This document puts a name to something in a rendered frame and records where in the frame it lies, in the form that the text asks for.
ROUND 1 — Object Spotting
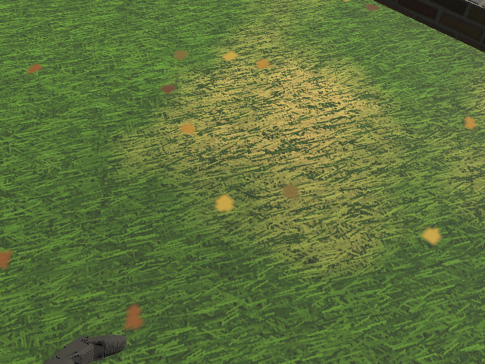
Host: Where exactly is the robot left hand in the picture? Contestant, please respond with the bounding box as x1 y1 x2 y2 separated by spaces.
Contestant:
43 334 127 364

